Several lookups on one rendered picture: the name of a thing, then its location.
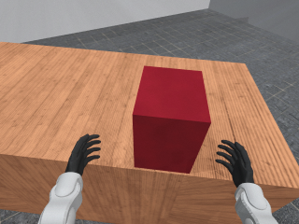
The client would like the pedestal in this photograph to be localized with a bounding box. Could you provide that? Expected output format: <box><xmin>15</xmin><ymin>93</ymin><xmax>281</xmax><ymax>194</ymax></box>
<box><xmin>0</xmin><ymin>41</ymin><xmax>299</xmax><ymax>224</ymax></box>

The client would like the carton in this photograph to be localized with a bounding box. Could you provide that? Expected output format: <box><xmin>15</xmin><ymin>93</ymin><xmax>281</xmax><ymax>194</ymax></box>
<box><xmin>132</xmin><ymin>65</ymin><xmax>211</xmax><ymax>174</ymax></box>

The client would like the robot left hand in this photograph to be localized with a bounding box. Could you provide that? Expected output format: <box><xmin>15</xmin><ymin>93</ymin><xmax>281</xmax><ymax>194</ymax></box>
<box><xmin>65</xmin><ymin>133</ymin><xmax>101</xmax><ymax>176</ymax></box>

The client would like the robot right hand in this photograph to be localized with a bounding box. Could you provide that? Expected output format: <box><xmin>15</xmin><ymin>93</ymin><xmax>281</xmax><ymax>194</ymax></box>
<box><xmin>215</xmin><ymin>139</ymin><xmax>255</xmax><ymax>188</ymax></box>

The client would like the right robot forearm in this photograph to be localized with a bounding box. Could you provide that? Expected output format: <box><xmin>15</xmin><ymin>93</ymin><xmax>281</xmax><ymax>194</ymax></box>
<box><xmin>235</xmin><ymin>183</ymin><xmax>278</xmax><ymax>224</ymax></box>

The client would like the left robot forearm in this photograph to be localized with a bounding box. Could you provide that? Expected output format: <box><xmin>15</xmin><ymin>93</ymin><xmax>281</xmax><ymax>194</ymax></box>
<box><xmin>37</xmin><ymin>172</ymin><xmax>83</xmax><ymax>224</ymax></box>

